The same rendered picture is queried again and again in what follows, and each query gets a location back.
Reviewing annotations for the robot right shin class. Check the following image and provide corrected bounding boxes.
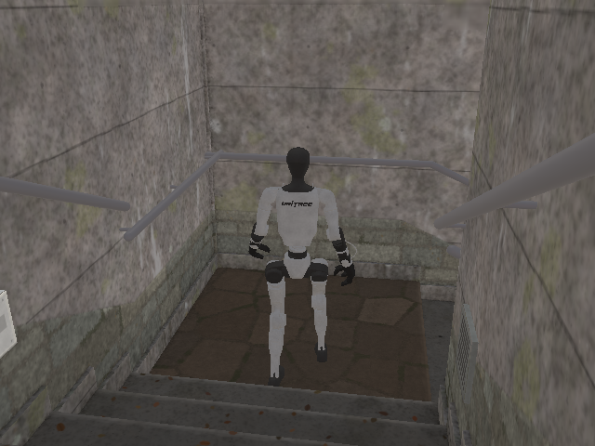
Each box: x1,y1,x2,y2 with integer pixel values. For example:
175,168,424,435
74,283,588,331
314,295,327,350

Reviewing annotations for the robot left hand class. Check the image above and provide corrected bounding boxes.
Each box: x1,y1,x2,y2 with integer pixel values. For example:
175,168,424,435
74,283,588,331
248,243,270,259

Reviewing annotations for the robot left upper arm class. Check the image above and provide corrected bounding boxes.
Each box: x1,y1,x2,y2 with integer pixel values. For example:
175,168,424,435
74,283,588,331
254,187,279,236

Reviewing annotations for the right robot thigh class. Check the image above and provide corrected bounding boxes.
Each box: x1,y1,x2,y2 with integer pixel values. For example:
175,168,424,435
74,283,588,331
310,258,328,310

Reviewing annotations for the right robot forearm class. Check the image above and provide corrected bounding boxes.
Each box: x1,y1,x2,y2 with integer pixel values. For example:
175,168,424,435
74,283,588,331
332,227,352,268

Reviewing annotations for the left robot forearm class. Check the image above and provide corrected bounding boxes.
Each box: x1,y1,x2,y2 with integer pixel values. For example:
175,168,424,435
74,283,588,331
249,222,264,249

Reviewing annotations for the robot right hand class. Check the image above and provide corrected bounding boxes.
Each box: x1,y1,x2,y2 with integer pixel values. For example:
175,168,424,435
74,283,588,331
334,263,355,286

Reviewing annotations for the robot right upper arm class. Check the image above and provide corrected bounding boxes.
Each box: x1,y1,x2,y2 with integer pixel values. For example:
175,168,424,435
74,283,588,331
317,188,341,241

